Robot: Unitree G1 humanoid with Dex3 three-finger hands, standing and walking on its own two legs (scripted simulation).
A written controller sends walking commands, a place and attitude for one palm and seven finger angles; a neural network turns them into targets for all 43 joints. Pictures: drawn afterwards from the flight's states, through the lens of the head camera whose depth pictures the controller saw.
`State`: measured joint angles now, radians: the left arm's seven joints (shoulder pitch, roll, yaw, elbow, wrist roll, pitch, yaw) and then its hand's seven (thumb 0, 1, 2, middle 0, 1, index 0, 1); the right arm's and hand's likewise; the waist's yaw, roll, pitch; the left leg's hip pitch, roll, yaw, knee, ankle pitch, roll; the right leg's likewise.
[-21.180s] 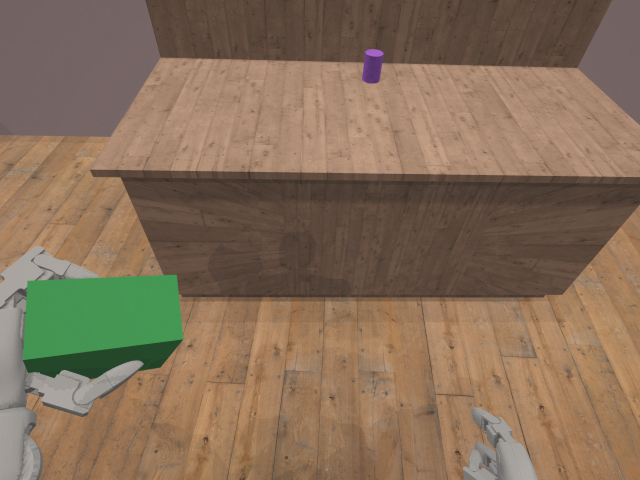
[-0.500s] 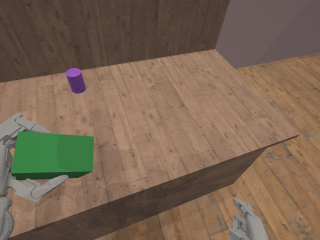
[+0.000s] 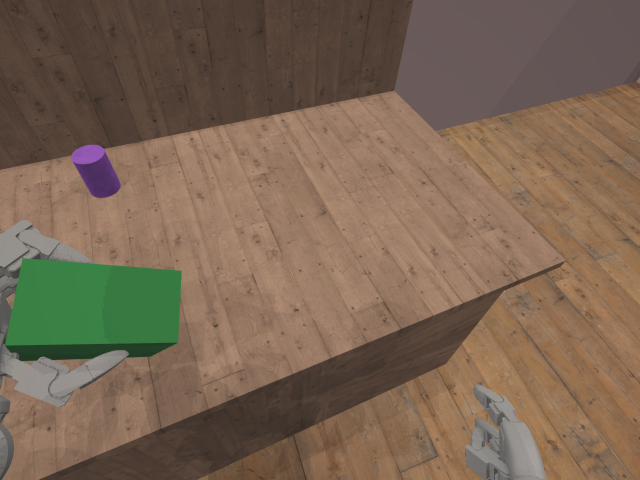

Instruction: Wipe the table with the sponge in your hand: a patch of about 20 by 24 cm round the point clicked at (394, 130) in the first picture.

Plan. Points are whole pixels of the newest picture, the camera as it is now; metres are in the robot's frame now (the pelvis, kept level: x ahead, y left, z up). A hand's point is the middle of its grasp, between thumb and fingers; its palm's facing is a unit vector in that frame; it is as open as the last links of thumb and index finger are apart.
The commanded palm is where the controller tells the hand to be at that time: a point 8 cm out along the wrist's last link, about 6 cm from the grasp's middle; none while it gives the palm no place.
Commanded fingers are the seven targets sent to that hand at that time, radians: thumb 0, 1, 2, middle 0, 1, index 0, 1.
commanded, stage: shuffle to correct the standing spot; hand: left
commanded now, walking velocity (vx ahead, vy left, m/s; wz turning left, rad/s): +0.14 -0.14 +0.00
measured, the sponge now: (120, 317) +0.24 +0.20 +0.14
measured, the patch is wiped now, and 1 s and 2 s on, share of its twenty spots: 0.00 0.00 0.00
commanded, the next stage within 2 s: none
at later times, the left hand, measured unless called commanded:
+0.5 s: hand (65, 356) +0.19 +0.23 +0.16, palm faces +0.35 -0.86 -0.37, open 10.3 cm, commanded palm +0.14 +0.26 +0.18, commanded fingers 0.00 0.10 1.30 -1.20 -1.60 -1.20 -1.60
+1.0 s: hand (52, 333) +0.21 +0.24 +0.17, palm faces +0.33 -0.85 -0.41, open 10.3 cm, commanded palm +0.15 +0.28 +0.18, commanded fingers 0.00 0.10 1.30 -1.20 -1.60 -1.20 -1.60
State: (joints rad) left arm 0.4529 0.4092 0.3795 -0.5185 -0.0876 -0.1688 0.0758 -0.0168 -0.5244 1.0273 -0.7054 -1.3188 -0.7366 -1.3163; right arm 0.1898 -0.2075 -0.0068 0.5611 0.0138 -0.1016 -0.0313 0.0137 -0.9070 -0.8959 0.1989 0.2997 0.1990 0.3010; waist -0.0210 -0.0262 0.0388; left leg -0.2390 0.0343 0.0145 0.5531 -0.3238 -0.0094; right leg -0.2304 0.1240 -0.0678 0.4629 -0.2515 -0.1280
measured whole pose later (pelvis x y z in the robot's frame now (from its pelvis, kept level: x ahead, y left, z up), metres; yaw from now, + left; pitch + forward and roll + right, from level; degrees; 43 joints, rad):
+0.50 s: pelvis -0.02 -0.02 +0.00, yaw +1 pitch -1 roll +0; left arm 0.48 0.37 0.35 -0.47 -0.08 -0.15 0.08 -0.02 -0.52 1.03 -0.71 -1.32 -0.74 -1.32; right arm 0.22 -0.19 0.02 0.57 0.02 -0.07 -0.04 0.01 -0.91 -0.90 0.20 0.30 0.20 0.30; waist 0.00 -0.03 0.01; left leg -0.20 0.05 0.01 0.47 -0.27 0.00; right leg -0.19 0.14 -0.08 0.38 -0.20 -0.09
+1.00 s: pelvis -0.01 +0.00 +0.00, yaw +1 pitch -1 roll +0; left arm 0.45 0.40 0.36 -0.47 -0.07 -0.16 0.08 -0.02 -0.52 1.03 -0.71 -1.32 -0.74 -1.32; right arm 0.20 -0.21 0.00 0.57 0.02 -0.08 -0.04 0.01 -0.91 -0.90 0.20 0.30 0.20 0.30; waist -0.02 -0.01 0.03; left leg -0.20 0.03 0.01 0.50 -0.28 -0.01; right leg -0.19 0.12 -0.07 0.42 -0.22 -0.12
